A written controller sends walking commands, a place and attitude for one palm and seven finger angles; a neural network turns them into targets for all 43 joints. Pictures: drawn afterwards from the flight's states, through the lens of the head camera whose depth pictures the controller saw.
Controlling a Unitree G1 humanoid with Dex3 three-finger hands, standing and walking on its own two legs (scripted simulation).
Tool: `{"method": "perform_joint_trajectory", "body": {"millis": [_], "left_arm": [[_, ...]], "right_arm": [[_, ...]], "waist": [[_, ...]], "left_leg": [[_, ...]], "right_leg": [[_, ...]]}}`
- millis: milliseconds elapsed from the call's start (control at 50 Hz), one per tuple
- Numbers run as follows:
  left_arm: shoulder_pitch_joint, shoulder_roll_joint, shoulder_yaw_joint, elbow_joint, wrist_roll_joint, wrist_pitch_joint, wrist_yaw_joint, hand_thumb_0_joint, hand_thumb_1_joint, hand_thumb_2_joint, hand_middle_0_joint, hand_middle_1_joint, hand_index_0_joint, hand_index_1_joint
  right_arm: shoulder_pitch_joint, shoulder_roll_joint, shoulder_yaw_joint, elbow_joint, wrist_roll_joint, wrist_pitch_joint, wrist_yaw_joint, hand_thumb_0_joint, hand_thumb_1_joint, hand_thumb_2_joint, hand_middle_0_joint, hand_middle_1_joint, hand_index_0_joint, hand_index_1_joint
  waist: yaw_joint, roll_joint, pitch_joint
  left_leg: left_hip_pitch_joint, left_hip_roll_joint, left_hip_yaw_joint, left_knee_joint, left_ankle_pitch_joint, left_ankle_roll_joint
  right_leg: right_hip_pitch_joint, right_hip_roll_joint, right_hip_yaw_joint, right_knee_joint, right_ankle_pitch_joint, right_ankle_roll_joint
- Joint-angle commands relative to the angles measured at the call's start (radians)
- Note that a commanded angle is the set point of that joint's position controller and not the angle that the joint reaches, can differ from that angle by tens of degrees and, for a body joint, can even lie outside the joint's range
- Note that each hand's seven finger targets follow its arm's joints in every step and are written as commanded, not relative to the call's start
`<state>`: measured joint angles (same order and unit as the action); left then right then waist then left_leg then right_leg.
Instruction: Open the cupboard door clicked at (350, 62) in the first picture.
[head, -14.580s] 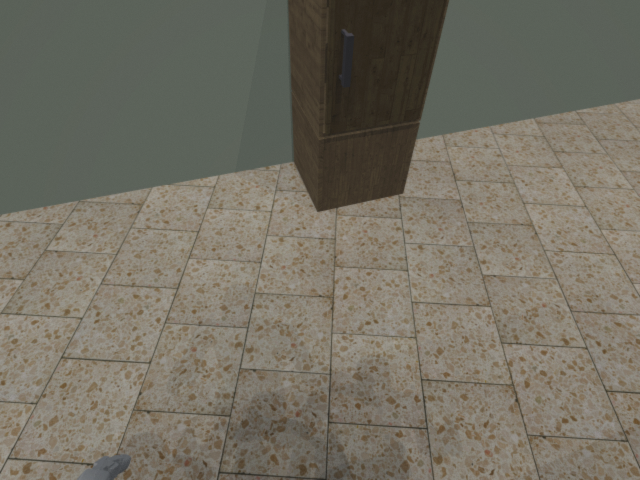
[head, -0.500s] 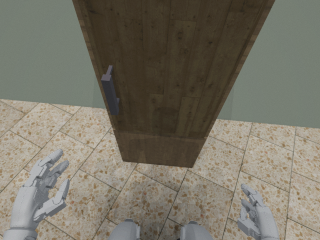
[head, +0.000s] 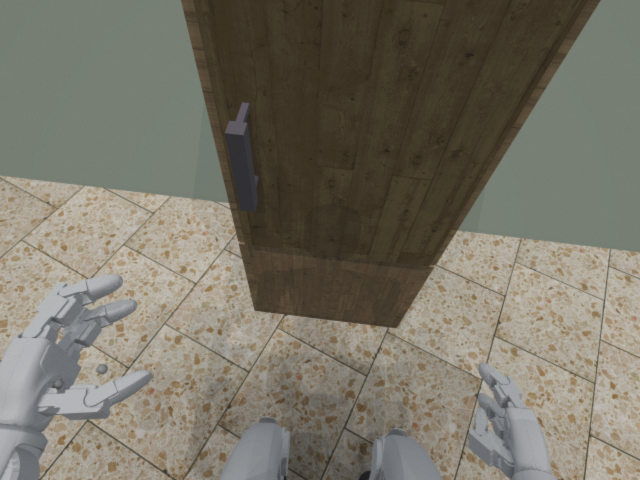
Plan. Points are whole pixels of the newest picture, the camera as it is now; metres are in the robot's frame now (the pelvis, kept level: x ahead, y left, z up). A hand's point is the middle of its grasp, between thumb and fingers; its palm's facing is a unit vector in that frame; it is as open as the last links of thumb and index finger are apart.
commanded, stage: raise the hand with hooked fingers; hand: left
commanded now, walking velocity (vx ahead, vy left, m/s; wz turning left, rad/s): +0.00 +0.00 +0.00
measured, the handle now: (246, 160) +0.53 +0.16 +0.04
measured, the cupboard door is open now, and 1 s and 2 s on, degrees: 0 0 0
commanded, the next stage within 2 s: move the hooked fingers beside the handle in 1.26 s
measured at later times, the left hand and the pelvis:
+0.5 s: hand (94, 333) +0.25 +0.27 +0.05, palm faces +0.00 -1.00 -0.07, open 13.8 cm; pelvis +0.00 +0.00 +0.01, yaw +0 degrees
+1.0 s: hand (114, 288) +0.30 +0.26 +0.06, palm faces -0.01 -1.00 -0.04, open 14.0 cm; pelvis +0.01 -0.01 +0.02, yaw +0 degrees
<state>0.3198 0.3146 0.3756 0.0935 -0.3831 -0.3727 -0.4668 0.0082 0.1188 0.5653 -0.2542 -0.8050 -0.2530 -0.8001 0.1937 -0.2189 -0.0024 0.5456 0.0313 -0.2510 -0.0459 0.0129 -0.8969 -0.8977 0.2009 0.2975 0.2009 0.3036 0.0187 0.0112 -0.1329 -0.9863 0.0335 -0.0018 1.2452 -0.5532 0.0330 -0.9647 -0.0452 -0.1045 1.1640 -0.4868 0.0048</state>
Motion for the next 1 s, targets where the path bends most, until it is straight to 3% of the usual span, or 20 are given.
{"method": "perform_joint_trajectory", "body": {"millis": [0,80,120,200,300,340,400,540,580,620,680,740,780,900,980], "left_arm": [[-0.093,0.159,0.042,-0.163,-0.002,-0.086,0.002,0.000,-0.103,0.470,-0.272,-0.945,-0.272,-0.945],[-0.142,0.213,0.048,-0.177,0.016,-0.073,-0.012,0.000,-0.197,0.430,-0.278,-1.005,-0.278,-1.005],[-0.169,0.245,0.071,-0.201,0.012,-0.072,-0.012,0.000,-0.243,0.410,-0.282,-1.035,-0.282,-1.035],[-0.140,0.278,0.133,-0.165,-0.011,-0.060,0.012,0.000,-0.337,0.370,-0.288,-1.095,-0.288,-1.095],[-0.176,0.250,0.105,-0.064,-0.009,-0.031,0.009,0.000,-0.453,0.320,-0.297,-1.170,-0.297,-1.170],[-0.212,0.250,0.090,-0.060,-0.004,-0.025,-0.005,0.000,-0.500,0.300,-0.300,-1.200,-0.300,-1.200],[-0.265,0.262,0.085,-0.054,-0.004,-0.028,-0.023,0.000,-0.500,0.300,-0.300,-1.200,-0.300,-1.200],[-0.367,0.333,0.152,0.000,-0.013,-0.052,-0.041,0.000,-0.500,0.300,-0.300,-1.200,-0.300,-1.200],[-0.362,0.326,0.157,0.034,-0.023,-0.048,-0.050,0.000,-0.500,0.300,-0.300,-1.200,-0.300,-1.200],[-0.388,0.347,0.163,0.053,-0.018,-0.039,-0.064,0.000,-0.500,0.300,-0.300,-1.200,-0.300,-1.200],[-0.414,0.343,0.147,0.069,-0.013,-0.021,-0.076,0.000,-0.500,0.300,-0.300,-1.200,-0.300,-1.200],[-0.450,0.356,0.158,0.108,-0.018,-0.008,-0.088,0.000,-0.500,0.300,-0.300,-1.200,-0.300,-1.200],[-0.421,0.344,0.158,0.126,-0.023,-0.006,-0.091,0.000,-0.500,0.300,-0.300,-1.200,-0.300,-1.200],[-0.426,0.357,0.172,0.103,-0.027,-0.030,-0.088,0.000,-0.500,0.300,-0.300,-1.200,-0.300,-1.200],[-0.431,0.347,0.170,0.105,-0.025,-0.043,-0.081,0.000,-0.500,0.300,-0.300,-1.200,-0.300,-1.200]], "right_arm": [[-0.013,-0.179,-0.063,-0.147,0.006,-0.057,-0.014,0.000,-0.900,-0.900,0.200,0.300,0.200,0.300],[0.011,-0.198,-0.058,-0.155,0.013,-0.057,-0.024,0.000,-0.900,-0.900,0.200,0.300,0.200,0.300],[0.014,-0.202,-0.054,-0.157,0.014,-0.057,-0.027,0.000,-0.900,-0.900,0.200,0.300,0.200,0.300],[0.020,-0.198,-0.051,-0.156,0.012,-0.054,-0.029,0.000,-0.900,-0.900,0.200,0.300,0.200,0.300],[0.035,-0.207,-0.046,-0.154,0.015,-0.041,-0.027,0.000,-0.900,-0.900,0.200,0.300,0.200,0.300],[0.041,-0.213,-0.048,-0.155,0.017,-0.040,-0.026,0.000,-0.900,-0.900,0.200,0.300,0.200,0.300],[0.053,-0.217,-0.047,-0.155,0.016,-0.045,-0.028,0.000,-0.900,-0.900,0.200,0.300,0.200,0.300],[0.066,-0.217,-0.044,-0.135,0.014,-0.041,-0.038,0.000,-0.900,-0.900,0.200,0.300,0.200,0.300],[0.071,-0.215,-0.045,-0.135,0.015,-0.037,-0.040,0.000,-0.900,-0.900,0.200,0.300,0.200,0.300],[0.076,-0.218,-0.043,-0.133,0.014,-0.033,-0.040,0.000,-0.900,-0.900,0.200,0.300,0.200,0.300],[0.076,-0.217,-0.044,-0.133,0.017,-0.028,-0.038,0.000,-0.900,-0.900,0.200,0.300,0.200,0.300],[0.087,-0.220,-0.044,-0.132,0.017,-0.019,-0.041,0.000,-0.900,-0.900,0.200,0.300,0.200,0.300],[0.085,-0.218,-0.045,-0.138,0.018,-0.017,-0.039,0.000,-0.900,-0.900,0.200,0.300,0.200,0.300],[0.092,-0.214,-0.049,-0.141,0.012,-0.011,-0.031,0.000,-0.900,-0.900,0.200,0.300,0.200,0.300],[0.090,-0.212,-0.051,-0.141,0.014,-0.002,-0.029,0.000,-0.900,-0.900,0.200,0.300,0.200,0.300]], "waist": [[-0.024,0.069,-0.201],[-0.028,0.092,-0.225],[-0.017,0.128,-0.249],[0.004,0.113,-0.251],[-0.017,0.096,-0.195],[-0.024,0.104,-0.210],[-0.030,0.096,-0.220],[-0.022,0.102,-0.253],[-0.026,0.071,-0.260],[-0.019,0.092,-0.291],[-0.021,0.129,-0.287],[-0.033,0.072,-0.286],[-0.026,0.061,-0.285],[-0.019,0.077,-0.313],[-0.028,0.067,-0.307]], "left_leg": [[0.164,-0.031,-0.069,-0.234,0.170,-0.024],[0.191,-0.032,-0.081,-0.269,0.111,-0.021],[0.223,-0.031,-0.087,-0.285,0.124,-0.026],[0.221,-0.033,-0.085,-0.298,0.155,-0.027],[0.203,-0.032,-0.087,-0.313,0.126,-0.032],[0.216,-0.032,-0.080,-0.312,0.129,-0.030],[0.229,-0.032,-0.077,-0.301,0.176,-0.027],[0.247,-0.032,-0.065,-0.292,0.229,-0.026],[0.243,-0.032,-0.055,-0.284,0.249,-0.021],[0.254,-0.029,-0.052,-0.278,0.295,-0.022],[0.273,-0.029,-0.048,-0.283,0.310,-0.023],[0.256,-0.027,-0.044,-0.275,0.310,-0.016],[0.240,-0.030,-0.037,-0.273,0.310,-0.014],[0.250,-0.030,-0.030,-0.253,0.398,-0.015],[0.239,-0.030,-0.025,-0.254,0.363,-0.013]], "right_leg": [[0.100,0.065,0.026,-0.136,0.029,-0.032],[0.105,0.058,0.028,-0.154,0.004,-0.031],[0.116,0.061,0.024,-0.147,0.017,-0.036],[0.155,0.065,0.019,-0.162,0.032,-0.038],[0.140,0.066,0.012,-0.172,0.026,-0.035],[0.140,0.062,0.017,-0.180,0.032,-0.032],[0.149,0.066,0.021,-0.184,0.060,-0.036],[0.178,0.062,0.031,-0.188,0.088,-0.037],[0.196,0.061,0.036,-0.200,0.108,-0.031],[0.213,0.062,0.038,-0.191,0.142,-0.034],[0.206,0.058,0.040,-0.200,0.158,-0.033],[0.220,0.062,0.044,-0.208,0.172,-0.029],[0.242,0.059,0.049,-0.214,0.181,-0.027],[0.264,0.061,0.052,-0.190,0.268,-0.032],[0.264,0.056,0.060,-0.199,0.251,-0.025]]}}
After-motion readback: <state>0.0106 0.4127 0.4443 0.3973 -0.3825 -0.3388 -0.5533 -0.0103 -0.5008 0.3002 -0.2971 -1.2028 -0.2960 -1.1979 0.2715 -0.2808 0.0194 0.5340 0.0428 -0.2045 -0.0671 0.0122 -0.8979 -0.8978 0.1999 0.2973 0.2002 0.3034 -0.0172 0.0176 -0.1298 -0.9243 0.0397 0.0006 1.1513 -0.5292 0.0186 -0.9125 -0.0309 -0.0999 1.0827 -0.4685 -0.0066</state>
